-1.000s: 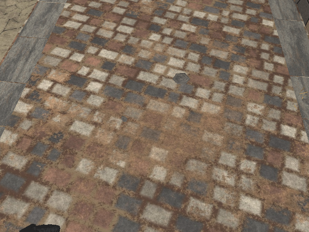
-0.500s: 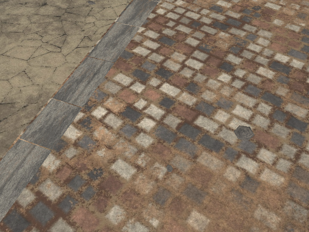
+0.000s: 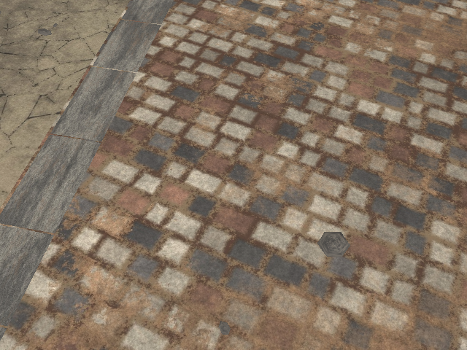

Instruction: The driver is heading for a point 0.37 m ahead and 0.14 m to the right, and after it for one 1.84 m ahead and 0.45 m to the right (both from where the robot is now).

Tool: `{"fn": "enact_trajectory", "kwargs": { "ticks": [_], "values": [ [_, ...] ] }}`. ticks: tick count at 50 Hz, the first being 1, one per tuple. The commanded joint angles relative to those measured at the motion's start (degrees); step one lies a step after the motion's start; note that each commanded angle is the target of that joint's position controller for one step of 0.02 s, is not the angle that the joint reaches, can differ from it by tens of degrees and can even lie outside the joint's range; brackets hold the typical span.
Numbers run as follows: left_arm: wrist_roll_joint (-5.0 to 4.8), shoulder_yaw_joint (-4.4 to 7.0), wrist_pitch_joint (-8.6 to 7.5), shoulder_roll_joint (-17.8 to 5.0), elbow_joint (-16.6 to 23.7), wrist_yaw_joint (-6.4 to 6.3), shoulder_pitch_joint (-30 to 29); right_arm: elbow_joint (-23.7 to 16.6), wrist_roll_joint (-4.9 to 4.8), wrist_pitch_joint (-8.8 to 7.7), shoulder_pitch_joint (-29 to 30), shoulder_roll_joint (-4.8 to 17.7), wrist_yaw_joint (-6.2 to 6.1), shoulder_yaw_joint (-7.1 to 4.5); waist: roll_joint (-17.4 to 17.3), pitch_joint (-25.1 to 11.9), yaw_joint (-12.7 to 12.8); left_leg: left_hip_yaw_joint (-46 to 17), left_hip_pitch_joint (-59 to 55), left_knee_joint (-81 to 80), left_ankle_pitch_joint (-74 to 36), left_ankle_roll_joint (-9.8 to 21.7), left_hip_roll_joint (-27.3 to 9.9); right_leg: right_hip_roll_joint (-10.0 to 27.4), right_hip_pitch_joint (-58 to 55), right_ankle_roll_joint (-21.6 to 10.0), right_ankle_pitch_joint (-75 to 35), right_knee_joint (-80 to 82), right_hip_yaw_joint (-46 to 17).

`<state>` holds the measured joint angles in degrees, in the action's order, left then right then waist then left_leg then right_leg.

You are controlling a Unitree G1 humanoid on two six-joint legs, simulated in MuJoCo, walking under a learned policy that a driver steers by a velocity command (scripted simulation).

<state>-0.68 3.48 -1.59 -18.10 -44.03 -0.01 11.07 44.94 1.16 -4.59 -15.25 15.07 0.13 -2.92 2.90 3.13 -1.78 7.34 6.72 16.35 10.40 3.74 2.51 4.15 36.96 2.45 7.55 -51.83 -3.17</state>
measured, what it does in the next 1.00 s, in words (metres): walks ahead, turning right: right foot, then left foot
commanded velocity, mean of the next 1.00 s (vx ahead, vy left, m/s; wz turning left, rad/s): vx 0.18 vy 0.00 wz -0.53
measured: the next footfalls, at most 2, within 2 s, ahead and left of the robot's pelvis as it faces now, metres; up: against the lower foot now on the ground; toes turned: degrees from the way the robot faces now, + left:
right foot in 0.20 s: +0.21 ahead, -0.13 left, +0.00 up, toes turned -7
left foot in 0.60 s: +0.23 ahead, +0.10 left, +0.00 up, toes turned -25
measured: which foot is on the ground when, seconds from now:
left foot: down 0.00-0.20, up 0.22-0.58, down 0.60-1.00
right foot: up 0.00-0.18, down 0.20-0.60, up 0.62-1.00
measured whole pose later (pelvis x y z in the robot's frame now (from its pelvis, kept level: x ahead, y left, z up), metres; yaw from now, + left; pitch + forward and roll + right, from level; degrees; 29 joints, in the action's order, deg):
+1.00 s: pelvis +0.22 -0.05 -0.01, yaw -34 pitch +2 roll +0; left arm -0.8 3.7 0.6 -15.6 -31.9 2.6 5.5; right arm 46.7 -1.4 -1.5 -19.0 17.1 -1.3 -3.6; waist 1.3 2.1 -5.3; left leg 9.0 2.5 23.2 22.4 -2.1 -4.2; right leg 1.6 29.9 0.1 8.1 -35.5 0.4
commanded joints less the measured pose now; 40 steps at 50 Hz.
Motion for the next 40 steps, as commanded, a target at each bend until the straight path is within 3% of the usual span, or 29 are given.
{"fn": "enact_trajectory", "kwargs": {
  "ticks": [1, 6, 8, 9, 10, 11, 12, 13, 14, 15, 16, 17, 19, 20, 23, 26, 29, 30, 31, 32, 33, 34, 35, 38, 40],
  "values": [
    [0.29, -0.07, -0.14, -0.70, 4.10, 1.12, 0.34, -3.96, -0.30, -0.02, 5.20, 9.05, -1.51, -2.08, -6.91, -3.98, 1.30, -1.21, 1.54, -3.54, -35.72, 6.90, -14.59, 0.31, -7.05, -0.01, -8.65, 8.44, 1.87],
    [0.52, 1.01, 0.46, -2.81, 8.13, 3.00, -3.11, -2.37, -1.87, 2.50, 4.32, 11.08, -2.12, -2.97, -6.73, -4.12, 0.59, -1.15, -5.79, 3.22, -35.40, 6.26, -18.20, -0.72, -6.16, -2.76, -1.68, 14.75, 3.71],
    [0.51, 1.78, 0.57, -3.94, 8.72, 3.35, -0.84, -2.68, -2.65, 3.47, 5.43, 11.44, -2.60, -3.30, -7.17, -5.11, 2.14, -0.58, -6.15, 10.62, -40.07, 4.77, -17.91, -2.89, -9.69, -4.82, 2.36, 17.65, 5.72],
    [0.47, 2.57, 0.29, -5.03, 7.95, 3.11, 3.34, -2.83, -2.85, 3.86, 5.76, 10.79, -2.84, -3.16, -5.74, -7.24, 4.37, 1.25, -4.79, 18.45, -40.76, 2.82, -15.53, -5.09, -16.05, -6.51, -2.17, 22.87, 6.95],
    [0.67, 4.11, 0.12, -9.34, 7.47, 2.01, 8.01, -2.84, -1.96, 3.63, 3.07, 9.94, -2.78, -2.84, 0.15, -11.02, 5.97, 2.65, 1.62, 30.43, -31.02, -1.14, -10.75, -2.59, -27.19, -9.66, -23.06, 26.53, 0.47],
    [1.04, 5.14, 0.54, -15.38, 8.61, 0.53, 8.61, -4.68, 1.42, 3.01, -0.04, 5.17, -2.03, -1.22, 14.43, -15.35, 2.67, 2.94, 21.19, 49.80, 18.13, -5.96, -1.87, 11.92, -43.15, -19.11, -54.33, 22.34, -19.02],
    [1.89, 4.22, 0.36, -13.28, 10.33, 0.59, 8.44, -4.90, 0.64, 2.52, -0.38, 6.51, -0.95, -0.80, 11.55, -25.99, 4.04, -10.15, 28.18, 61.66, 30.74, -7.06, 2.78, 18.55, -48.85, -28.42, -44.62, 26.20, -33.63],
    [1.25, 3.70, 0.37, -10.49, 11.38, 0.90, 5.32, -4.93, -1.28, 2.64, 3.19, 9.61, -0.44, -1.67, 4.05, -22.71, 5.40, -13.90, 30.43, 62.81, 26.81, -6.40, -0.45, 15.70, -45.48, -25.85, -36.37, 28.04, -28.11],
    [0.24, 3.21, 0.47, -8.52, 11.52, 0.67, 2.18, -5.65, -1.60, 2.99, 5.91, 9.20, -0.66, -1.62, 0.57, -16.92, 4.22, -13.48, 32.02, 59.72, 22.35, -6.10, -2.22, 12.50, -40.06, -22.21, -28.21, 28.90, -22.83],
    [-0.41, 2.77, 0.89, -7.06, 11.72, 0.38, 0.08, -5.26, -0.99, 3.56, 7.03, 8.70, -1.32, -1.69, -2.76, -12.84, 3.14, -13.16, 31.56, 55.01, 19.42, -6.36, -3.74, 10.22, -34.24, -19.46, -21.66, 30.37, -20.11],
    [-0.41, 2.61, 1.35, -6.72, 11.98, -0.04, -1.60, -5.53, -0.66, 4.17, 7.28, 8.96, -1.80, -1.89, -1.63, -10.73, 1.73, -13.03, 28.44, 50.20, 17.33, -6.62, -4.28, 8.22, -28.76, -18.08, -17.43, 31.69, -18.40],
    [0.26, 2.75, 1.84, -7.13, 12.41, -0.26, -2.52, -5.42, -0.76, 4.57, 6.65, 8.18, -1.81, -1.74, 0.47, -9.84, 0.74, -11.94, 25.10, 46.46, 15.85, -6.98, -3.34, 6.25, -25.00, -17.19, -15.72, 32.65, -17.12],
    [0.92, 3.28, 2.31, -8.07, 12.68, -0.85, -2.35, -4.80, -0.94, 4.69, 5.46, 6.62, -1.98, -1.34, 2.76, -10.50, 0.62, -11.17, 21.87, 39.82, 14.91, -8.06, -1.88, 5.03, -23.18, -17.11, -16.19, 32.88, -16.31],
    [0.82, 3.57, 2.44, -8.67, 12.66, -1.19, -1.95, -4.62, -0.93, 4.69, 5.50, 6.30, -2.07, -1.21, 2.97, -11.23, 0.89, -11.39, 20.67, 37.18, 13.88, -8.45, -1.60, 4.79, -22.90, -17.02, -15.03, 32.75, -16.44],
    [0.04, 3.83, 2.88, -9.14, 13.17, -1.96, -2.53, -5.15, -1.15, 4.52, 6.98, 6.44, -1.52, -1.12, 5.23, -11.96, 1.72, -10.98, 16.69, 29.82, 9.26, -8.04, -1.13, 2.87, -19.08, -15.65, 13.59, 36.19, -19.11],
    [0.05, 3.75, 2.95, -9.18, 13.25, -1.82, -1.97, -5.69, -1.56, 3.33, 6.95, 7.31, -0.72, -1.57, 7.65, -10.26, 1.70, -10.17, 12.79, 23.64, 10.38, -6.46, -0.23, 2.58, -16.47, -14.40, 24.35, 36.93, -22.48],
    [-0.47, 3.15, 3.25, -7.45, 13.41, -1.82, -2.81, -3.57, -1.86, 1.75, 0.69, 7.16, -0.29, -2.23, 5.48, -7.85, -2.24, -9.24, 0.03, 9.32, 5.91, -2.98, -1.39, -1.01, -8.61, -10.53, 30.00, 32.76, -21.62],
    [-0.48, 2.29, 3.18, -4.23, 13.85, -1.83, -3.11, -2.43, -1.35, 1.46, -4.58, 10.43, -0.71, -3.19, -1.54, -7.86, -3.80, -18.73, -7.33, 3.06, 13.49, 0.02, -11.00, -5.22, -0.52, -6.87, 31.02, 20.01, -15.98],
    [-0.68, 1.41, 2.53, -0.59, 15.34, -1.61, -2.56, -2.36, 0.00, 1.60, -5.85, 15.02, -0.77, -3.88, -13.86, -6.49, -2.32, -37.57, -9.41, -3.71, 28.66, 5.30, -23.05, -12.52, 10.30, -4.88, 26.57, 3.64, -5.03],
    [-0.57, 2.18, 1.36, -4.44, 17.35, -1.24, -4.63, -3.46, 1.57, 0.84, -1.92, 16.32, -0.44, -4.43, -16.86, -1.10, -0.79, -47.23, -2.17, -7.67, 36.78, 9.89, -27.03, -7.28, 15.30, -4.59, 21.11, -4.06, -7.68],
    [-0.50, 3.04, 1.15, -7.28, 15.95, -0.92, -3.26, -4.83, 0.44, 0.39, 2.35, 12.44, -1.00, -3.56, -14.31, 1.31, 0.85, -41.39, -1.51, -7.44, 34.50, 8.34, -24.42, -5.73, 15.99, -4.12, 15.56, -7.63, -8.06],
    [-0.15, 3.48, 1.24, -7.82, 14.00, -0.71, -0.77, -5.08, -0.62, 0.23, 3.82, 10.03, -1.42, -2.89, -12.79, 0.95, 1.62, -34.72, -2.53, -6.93, 28.48, 5.66, -21.10, -5.22, 15.02, -3.01, 11.70, -9.55, -6.85],
    [0.21, 3.49, 1.20, -7.15, 12.98, -0.57, 0.42, -5.15, -1.02, 0.25, 3.55, 9.22, -1.68, -2.59, -11.73, -0.07, 1.54, -29.71, -3.17, -6.81, 23.42, 3.95, -19.04, -4.77, 13.89, -2.18, 8.99, -11.60, -5.44],
    [0.07, 2.62, 0.94, -3.67, 13.38, 0.06, -1.92, -4.09, -0.08, -0.09, 0.14, 7.90, -2.13, -1.96, -9.29, 1.22, -0.34, -17.06, -1.25, -6.90, 4.57, 3.65, -16.38, -3.41, 11.74, -0.41, 2.39, -14.78, -2.69],
    [-0.06, 2.15, 1.04, -2.51, 14.58, 0.31, -4.15, -3.59, 0.16, 0.41, -1.02, 8.49, -2.23, -2.09, -9.44, 1.27, -1.38, -11.39, -1.46, -5.71, -7.31, 4.43, -15.78, -2.40, 10.11, 0.98, 0.36, -10.22, -0.77]
  ]
}}
Velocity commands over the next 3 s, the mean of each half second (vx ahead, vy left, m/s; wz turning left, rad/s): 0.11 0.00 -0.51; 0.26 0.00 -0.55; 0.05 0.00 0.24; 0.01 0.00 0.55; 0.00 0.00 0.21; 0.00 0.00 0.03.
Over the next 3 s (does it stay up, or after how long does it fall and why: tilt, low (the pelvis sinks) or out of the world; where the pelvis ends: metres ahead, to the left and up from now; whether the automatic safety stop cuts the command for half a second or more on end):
stays up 0.31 -0.06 -0.01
